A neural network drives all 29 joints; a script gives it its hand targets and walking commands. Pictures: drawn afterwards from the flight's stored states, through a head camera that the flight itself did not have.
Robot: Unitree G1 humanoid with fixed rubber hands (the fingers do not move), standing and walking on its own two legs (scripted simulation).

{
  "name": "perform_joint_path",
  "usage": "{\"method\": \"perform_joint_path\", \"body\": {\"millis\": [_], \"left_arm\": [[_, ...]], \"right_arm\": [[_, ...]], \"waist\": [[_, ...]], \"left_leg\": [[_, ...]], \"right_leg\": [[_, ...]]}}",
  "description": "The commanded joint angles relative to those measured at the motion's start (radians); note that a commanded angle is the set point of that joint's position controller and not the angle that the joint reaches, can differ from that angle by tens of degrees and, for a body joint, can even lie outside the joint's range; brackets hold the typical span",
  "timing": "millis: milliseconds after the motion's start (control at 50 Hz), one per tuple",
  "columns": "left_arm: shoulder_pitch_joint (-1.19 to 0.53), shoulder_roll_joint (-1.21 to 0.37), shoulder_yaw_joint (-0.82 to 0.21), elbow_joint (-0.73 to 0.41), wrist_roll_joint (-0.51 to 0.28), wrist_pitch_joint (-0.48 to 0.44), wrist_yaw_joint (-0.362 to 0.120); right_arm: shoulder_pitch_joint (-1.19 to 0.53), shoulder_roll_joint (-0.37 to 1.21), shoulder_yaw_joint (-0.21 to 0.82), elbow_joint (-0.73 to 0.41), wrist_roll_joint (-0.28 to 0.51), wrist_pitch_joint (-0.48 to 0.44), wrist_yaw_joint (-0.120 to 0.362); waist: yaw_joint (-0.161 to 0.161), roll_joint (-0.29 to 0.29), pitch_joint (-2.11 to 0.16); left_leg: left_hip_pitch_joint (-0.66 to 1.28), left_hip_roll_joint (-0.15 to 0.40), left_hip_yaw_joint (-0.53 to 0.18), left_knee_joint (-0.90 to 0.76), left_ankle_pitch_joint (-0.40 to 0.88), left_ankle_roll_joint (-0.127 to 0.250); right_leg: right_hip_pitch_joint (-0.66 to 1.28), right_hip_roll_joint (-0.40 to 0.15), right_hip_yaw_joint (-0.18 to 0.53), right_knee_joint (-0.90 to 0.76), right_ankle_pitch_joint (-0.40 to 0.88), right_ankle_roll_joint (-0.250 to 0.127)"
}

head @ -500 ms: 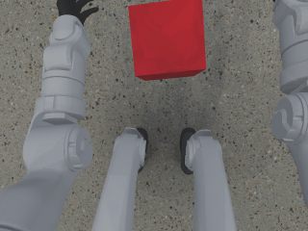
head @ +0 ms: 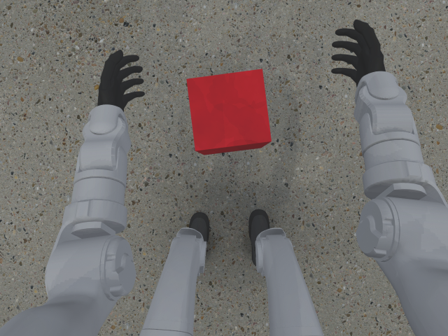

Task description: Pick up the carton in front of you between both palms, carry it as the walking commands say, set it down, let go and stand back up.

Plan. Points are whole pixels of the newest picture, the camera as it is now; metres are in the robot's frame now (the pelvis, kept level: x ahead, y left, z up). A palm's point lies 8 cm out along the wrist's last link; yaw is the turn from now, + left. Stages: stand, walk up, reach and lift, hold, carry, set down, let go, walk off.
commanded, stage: let go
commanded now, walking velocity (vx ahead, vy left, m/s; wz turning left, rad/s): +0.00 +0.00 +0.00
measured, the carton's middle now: (229, 118) +0.52 +0.01 -0.54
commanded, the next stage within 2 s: stand in 1.20 s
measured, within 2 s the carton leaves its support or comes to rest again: neither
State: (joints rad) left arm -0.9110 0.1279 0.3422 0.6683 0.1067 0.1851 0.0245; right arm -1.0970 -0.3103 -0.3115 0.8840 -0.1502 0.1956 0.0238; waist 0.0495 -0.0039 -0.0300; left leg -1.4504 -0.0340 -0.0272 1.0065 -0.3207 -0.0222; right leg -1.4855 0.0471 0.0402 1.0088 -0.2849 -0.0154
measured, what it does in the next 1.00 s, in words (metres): rises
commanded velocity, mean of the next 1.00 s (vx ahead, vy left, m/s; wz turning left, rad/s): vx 0.00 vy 0.00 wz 0.00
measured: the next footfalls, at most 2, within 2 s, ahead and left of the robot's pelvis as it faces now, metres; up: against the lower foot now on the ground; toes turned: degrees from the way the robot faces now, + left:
none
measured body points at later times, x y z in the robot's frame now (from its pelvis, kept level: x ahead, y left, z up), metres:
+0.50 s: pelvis +0.06 +0.02 +0.08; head +0.20 +0.00 +0.51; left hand +0.31 +0.25 -0.01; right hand +0.34 -0.21 -0.02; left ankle +0.05 +0.13 -0.63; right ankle +0.06 -0.10 -0.63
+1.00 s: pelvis +0.07 +0.01 +0.11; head +0.09 +0.01 +0.55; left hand +0.25 +0.24 +0.03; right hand +0.24 -0.23 +0.03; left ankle +0.05 +0.13 -0.63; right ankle +0.06 -0.10 -0.63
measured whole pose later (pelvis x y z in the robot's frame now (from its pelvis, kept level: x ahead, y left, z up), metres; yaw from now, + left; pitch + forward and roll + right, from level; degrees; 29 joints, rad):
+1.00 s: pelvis +0.07 +0.01 +0.11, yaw +0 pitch -4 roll +0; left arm 0.21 0.21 0.04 0.43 0.02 0.13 -0.07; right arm 0.23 -0.22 -0.04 0.42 0.00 0.13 0.07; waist 0.00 0.00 0.10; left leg -0.08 -0.02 -0.05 0.45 -0.29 0.01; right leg -0.10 0.03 0.04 0.44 -0.26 -0.01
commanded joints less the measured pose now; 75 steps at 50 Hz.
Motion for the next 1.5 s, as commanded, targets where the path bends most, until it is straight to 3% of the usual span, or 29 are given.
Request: {"method": "perform_joint_path", "body": {"millis": [0,100,260,520,660,820,940,1060,1080,1100,1180,1200,1260,1300,1380,1480], "left_arm": [[0.027,0.150,-0.033,-0.159,0.010,-0.039,-0.037],[0.206,0.148,-0.104,-0.198,-0.038,-0.069,-0.072],[0.529,0.122,-0.166,-0.166,-0.092,-0.140,-0.090],[0.978,0.144,-0.262,-0.288,-0.127,-0.197,-0.085],[1.082,0.167,-0.283,-0.319,-0.127,-0.182,-0.096],[1.096,0.178,-0.276,-0.332,-0.106,-0.109,-0.097],[1.097,0.175,-0.267,-0.329,-0.088,-0.065,-0.095],[1.084,0.174,-0.265,-0.341,-0.085,-0.053,-0.097],[1.049,0.191,-0.265,-0.413,-0.061,0.002,-0.071],[1.073,0.182,-0.282,-0.392,-0.070,0.017,-0.060],[1.075,0.173,-0.294,-0.393,-0.080,0.034,-0.043],[1.045,0.314,-0.248,-0.246,-0.086,-0.051,-0.007],[1.043,0.283,-0.259,-0.191,-0.065,-0.128,-0.004],[1.034,0.280,-0.263,-0.154,-0.067,-0.151,-0.011],[1.036,0.305,-0.263,-0.088,-0.068,-0.175,-0.016],[1.041,0.328,-0.268,-0.035,-0.070,-0.187,-0.009]], "right_arm": [[-0.033,-0.059,0.007,-0.217,0.008,-0.033,-0.034],[0.182,-0.034,0.052,-0.318,0.055,-0.072,-0.034],[0.550,-0.004,0.095,-0.310,0.083,-0.143,-0.008],[1.047,0.004,0.175,-0.425,0.132,-0.215,0.003],[1.224,0.020,0.222,-0.489,0.142,-0.197,0.014],[1.275,0.008,0.242,-0.545,0.146,-0.120,0.041],[1.271,0.005,0.246,-0.562,0.146,-0.076,0.050],[1.280,0.009,0.240,-0.567,0.136,-0.061,0.048],[1.348,0.001,0.242,-0.511,0.149,-0.093,0.031],[1.329,-0.001,0.240,-0.532,0.150,-0.099,0.020],[1.296,-0.003,0.256,-0.553,0.154,-0.102,0.012],[1.260,-0.106,0.220,-0.428,0.111,-0.125,-0.023],[1.299,-0.114,0.220,-0.382,0.101,-0.161,-0.032],[1.281,-0.113,0.223,-0.359,0.104,-0.176,-0.030],[1.272,-0.127,0.228,-0.322,0.107,-0.188,-0.030],[1.283,-0.157,0.226,-0.285,0.113,-0.194,-0.040]], "waist": [[0.020,-0.087,-1.069],[0.006,-0.046,-0.907],[-0.007,-0.015,-0.702],[-0.008,0.009,-0.352],[-0.039,-0.018,-0.135],[-0.046,0.015,0.050],[-0.037,0.026,0.100],[-0.048,0.006,0.093],[-0.052,0.041,0.041],[-0.060,0.007,0.051],[-0.047,-0.001,0.067],[-0.033,-0.090,0.090],[-0.054,-0.027,0.071],[-0.051,0.008,0.040],[-0.047,0.021,-0.022],[-0.052,0.027,-0.046]], "left_leg": [[0.394,-0.044,0.077,-0.106,0.368,-0.018],[0.608,-0.019,0.042,-0.187,0.386,-0.008],[0.833,0.005,-0.003,-0.280,0.434,-0.007],[1.131,0.010,-0.009,-0.481,0.420,-0.007],[1.219,0.004,0.003,-0.592,0.326,0.001],[1.257,-0.001,0.008,-0.646,0.190,0.011],[1.272,0.001,0.010,-0.645,0.181,0.014],[1.313,0.000,0.011,-0.635,0.210,0.015],[1.303,-0.026,0.015,-0.598,0.215,0.010],[1.300,-0.021,0.009,-0.592,0.213,0.014],[1.265,-0.018,0.002,-0.587,0.202,0.016],[1.167,0.046,-0.031,-0.560,0.143,0.000],[1.186,0.060,-0.067,-0.572,0.021,0.015],[1.178,0.072,-0.085,-0.579,0.049,0.027],[1.216,0.085,-0.091,-0.559,0.229,0.030],[1.255,0.097,-0.098,-0.552,0.340,0.029]], "right_leg": [[0.969,-0.001,0.017,-0.059,0.582,0.039],[0.894,-0.002,-0.003,-0.167,0.450,0.032],[0.888,-0.007,-0.006,-0.280,0.354,0.025],[1.181,-0.006,-0.008,-0.479,0.304,0.017],[1.350,-0.011,-0.013,-0.588,0.284,0.023],[1.420,-0.013,-0.025,-0.623,0.190,0.026],[1.451,-0.012,-0.024,-0.622,0.183,0.023],[1.456,-0.012,-0.020,-0.619,0.219,0.025],[1.501,-0.014,-0.019,-0.587,0.275,0.020],[1.484,-0.012,-0.016,-0.579,0.296,0.023],[1.476,-0.009,-0.014,-0.571,0.271,0.019],[1.295,-0.075,0.015,-0.584,0.106,0.037],[1.240,-0.087,0.057,-0.610,-0.076,0.016],[1.275,-0.086,0.056,-0.589,-0.007,0.010],[1.329,-0.096,0.053,-0.557,0.187,0.010],[1.352,-0.102,0.056,-0.543,0.284,0.007]]}}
